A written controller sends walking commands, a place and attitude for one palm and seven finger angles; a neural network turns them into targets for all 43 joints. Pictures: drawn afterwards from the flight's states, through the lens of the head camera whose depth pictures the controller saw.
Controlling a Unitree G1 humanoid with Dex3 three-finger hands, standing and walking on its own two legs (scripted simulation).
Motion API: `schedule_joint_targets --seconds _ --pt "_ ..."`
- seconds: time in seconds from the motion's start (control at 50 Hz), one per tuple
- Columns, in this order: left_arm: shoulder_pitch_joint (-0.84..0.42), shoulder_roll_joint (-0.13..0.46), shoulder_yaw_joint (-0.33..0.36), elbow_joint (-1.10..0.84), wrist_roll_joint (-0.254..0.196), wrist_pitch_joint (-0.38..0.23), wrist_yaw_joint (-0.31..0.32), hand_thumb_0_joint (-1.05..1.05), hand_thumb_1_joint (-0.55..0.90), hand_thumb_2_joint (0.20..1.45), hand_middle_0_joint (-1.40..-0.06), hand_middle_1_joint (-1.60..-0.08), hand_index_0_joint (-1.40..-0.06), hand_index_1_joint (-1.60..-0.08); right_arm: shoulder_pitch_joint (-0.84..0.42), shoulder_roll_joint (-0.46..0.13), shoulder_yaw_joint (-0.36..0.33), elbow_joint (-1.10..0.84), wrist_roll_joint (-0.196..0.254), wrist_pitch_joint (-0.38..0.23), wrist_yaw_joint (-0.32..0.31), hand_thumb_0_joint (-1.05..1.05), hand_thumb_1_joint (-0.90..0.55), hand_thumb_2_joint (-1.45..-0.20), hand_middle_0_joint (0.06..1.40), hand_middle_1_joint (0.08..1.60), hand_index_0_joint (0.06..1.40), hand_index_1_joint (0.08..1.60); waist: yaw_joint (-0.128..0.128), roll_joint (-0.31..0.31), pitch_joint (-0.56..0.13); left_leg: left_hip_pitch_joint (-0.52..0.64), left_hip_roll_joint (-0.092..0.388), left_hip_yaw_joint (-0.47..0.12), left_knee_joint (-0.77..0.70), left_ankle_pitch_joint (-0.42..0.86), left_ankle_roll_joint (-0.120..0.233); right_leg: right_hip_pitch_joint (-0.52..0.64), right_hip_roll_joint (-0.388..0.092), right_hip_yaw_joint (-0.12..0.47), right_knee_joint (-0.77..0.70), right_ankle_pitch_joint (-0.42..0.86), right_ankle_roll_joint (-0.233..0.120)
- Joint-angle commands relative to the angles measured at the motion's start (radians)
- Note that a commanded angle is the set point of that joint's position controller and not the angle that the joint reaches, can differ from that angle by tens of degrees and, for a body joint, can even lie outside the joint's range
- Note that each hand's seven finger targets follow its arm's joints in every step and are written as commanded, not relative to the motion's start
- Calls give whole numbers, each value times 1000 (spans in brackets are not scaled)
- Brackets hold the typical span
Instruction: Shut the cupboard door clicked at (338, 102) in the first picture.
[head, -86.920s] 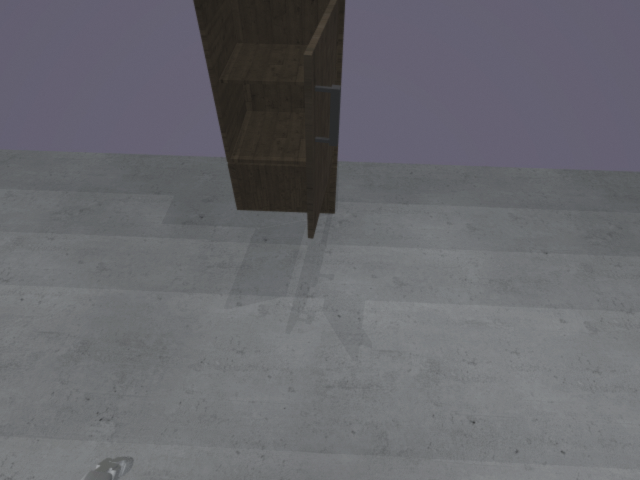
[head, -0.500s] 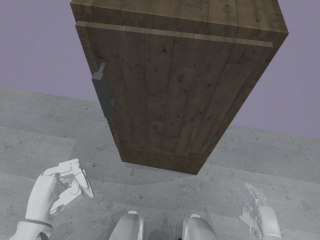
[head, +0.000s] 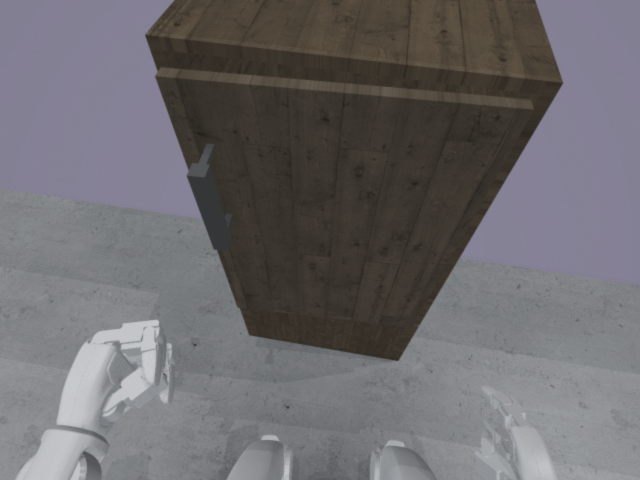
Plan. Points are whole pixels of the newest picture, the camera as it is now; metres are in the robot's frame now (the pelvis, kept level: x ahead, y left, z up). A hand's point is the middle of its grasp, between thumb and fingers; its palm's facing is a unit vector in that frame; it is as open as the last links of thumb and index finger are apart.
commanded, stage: raise the hand and make a fist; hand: left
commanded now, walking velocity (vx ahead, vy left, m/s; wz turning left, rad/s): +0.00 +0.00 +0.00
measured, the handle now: (216, 200) +0.47 +0.18 +0.05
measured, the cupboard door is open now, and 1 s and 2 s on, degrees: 3 3 3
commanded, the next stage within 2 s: bring the fist close to the handle in 0.24 s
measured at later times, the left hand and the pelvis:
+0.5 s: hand (171, 365) +0.23 +0.18 +0.06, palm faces -0.04 -1.00 -0.06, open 3.1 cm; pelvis +0.00 -0.01 +0.00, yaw +0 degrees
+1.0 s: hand (207, 306) +0.31 +0.16 +0.04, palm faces -0.08 -1.00 -0.05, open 3.1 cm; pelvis +0.00 -0.01 +0.00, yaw +0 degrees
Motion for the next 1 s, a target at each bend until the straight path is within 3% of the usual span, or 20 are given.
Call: schedule_joint_targets --seconds 0.0,0.06,0.12,0.18,0.26,0.32,0.36,0.42,0.48,0.54,0.6,0.62,0.68,0.74,0.8,0.84,0.9,0.94,0.96,0.98 --pt "-39 140 88 -237 -26 -70 -4 0 900 900 -1300 -1500 -1300 -1500 -37 -131 -70 -174 5 -60 -19 0 -900 -900 200 300 200 300 -2 -21 -221 121 -24 -54 -204 279 -19 205 41 55 -156 187 -15" --pt "-61 166 128 -291 -37 -140 32 0 900 900 -1300 -1500 -1300 -1500 -42 -121 -65 -162 -4 -69 -20 0 -900 -900 200 300 200 300 14 14 -236 123 -24 -56 -193 303 -24 200 48 53 -129 199 -23" --pt "-19 105 86 -226 -31 -167 40 0 900 900 -1300 -1500 -1300 -1500 -43 -117 -65 -146 -5 -68 -12 0 -900 -900 200 300 200 300 5 26 -208 117 -24 -51 -189 274 -28 164 44 51 -128 170 -19" --pt "12 76 37 -158 -16 -131 14 0 900 900 -1300 -1500 -1300 -1500 -40 -129 -69 -147 1 -59 -5 0 -900 -900 200 300 200 300 -12 14 -185 100 -24 -51 -192 246 -25 152 43 52 -141 149 -17" --pt "-7 122 50 -171 -12 -75 -17 0 900 900 -1300 -1500 -1300 -1500 -38 -137 -70 -165 9 -50 -10 0 -900 -900 200 300 200 300 -11 -2 -193 85 -28 -46 -195 237 -16 195 39 72 -167 143 -16" --pt "-33 139 86 -248 -27 -96 -3 0 900 900 -1300 -1500 -1300 -1500 -45 -125 -70 -172 7 -53 -18 0 -900 -900 200 300 200 300 -2 -19 -240 106 -26 -42 -187 264 -14 219 38 78 -164 172 -12" --pt "-131 147 86 -289 -30 -130 23 0 900 900 -1300 -1500 -1300 -1500 -42 -123 -61 -159 -2 -59 -22 0 -900 -900 200 300 200 300 -15 26 -215 108 -24 -48 -176 261 -15 181 44 69 -146 165 -16" --pt "-167 111 69 -202 -17 -158 49 0 900 900 -1300 -1500 -1300 -1500 -36 -124 -57 -132 -5 -67 -19 0 -900 -900 200 300 200 300 -29 11 -178 92 -22 -55 -169 219 -20 120 45 60 -141 114 -15" --pt "-174 98 45 -99 -2 -129 32 0 900 900 -1300 -1500 -1300 -1500 -28 -137 -59 -126 -2 -60 -16 0 -900 -900 200 300 200 300 -36 -8 -177 67 -24 -49 -165 205 -18 120 41 65 -146 108 -12" --pt "-224 101 16 -91 10 -75 6 0 900 900 -1300 -1500 -1300 -1500 -23 -147 -61 -134 7 -55 -14 0 -900 -900 200 300 200 300 -31 15 -222 92 -26 -49 -188 208 -14 151 35 70 -160 122 -11" --pt "-247 154 69 -128 2 -45 8 0 900 900 -1300 -1500 -1300 -1500 -20 -145 -62 -140 9 -48 -17 0 -900 -900 200 300 200 300 -15 -1 -302 122 -26 -40 -190 278 -10 227 33 79 -162 205 -9" --pt "-278 143 64 -145 -1 -46 17 0 900 900 -1300 -1500 -1300 -1500 -25 -139 -59 -141 7 -47 -17 0 -900 -900 200 300 200 300 -14 8 -303 127 -28 -39 -195 295 -11 238 33 77 -160 224 -8" --pt "-320 151 96 -143 -5 -70 61 0 900 900 -1300 -1500 -1300 -1500 -29 -129 -56 -129 0 -46 -16 0 -900 -900 200 300 200 300 -6 1 -295 129 -26 -39 -197 314 -15 241 35 72 -151 244 -9" --pt "-331 131 97 -40 8 -90 91 0 900 900 -1300 -1500 -1300 -1500 -21 -130 -56 -108 -2 -39 -8 0 -900 -900 200 300 200 300 -20 -25 -232 98 -25 -34 -198 283 -19 210 35 71 -161 213 -6" --pt "-388 110 56 50 31 -84 78 0 900 900 -1300 -1500 -1300 -1500 -11 -141 -60 -94 1 -29 -2 0 -900 -900 200 300 200 300 -38 -37 -209 84 -25 -31 -197 263 -17 194 31 75 -167 202 -5" --pt "-435 97 26 76 37 -72 60 0 900 900 -1300 -1500 -1300 -1500 -6 -146 -62 -92 3 -25 -1 0 -900 -900 200 300 200 300 -47 -31 -215 95 -26 -29 -202 253 -14 191 29 79 -178 198 -4" --pt "-539 138 47 68 35 -73 41 0 900 900 -1300 -1500 -1300 -1500 -5 -152 -64 -86 6 -20 -8 0 -900 -900 200 300 200 300 -48 -13 -259 120 -24 -31 -205 270 -11 210 28 86 -181 219 -6" --pt "-597 141 55 38 29 -91 44 0 900 900 -1300 -1500 -1300 -1500 -8 -145 -65 -78 4 -25 -11 0 -900 -900 200 300 200 300 -41 7 -320 149 -26 -29 -203 309 -10 237 26 90 -170 260 -6" --pt "-611 175 89 20 21 -102 52 0 900 900 -1300 -1500 -1300 -1500 -3 -148 -65 -74 2 -26 -13 0 -900 -900 200 300 200 300 -32 21 -342 161 -23 -34 -200 344 -11 250 30 86 -157 291 -11" --pt "-608 160 87 34 20 -109 56 0 900 900 -1300 -1500 -1300 -1500 -8 -140 -63 -68 1 -25 -11 0 -900 -900 200 300 200 300 -26 27 -357 172 -25 -30 -203 365 -13 259 28 86 -154 315 -10"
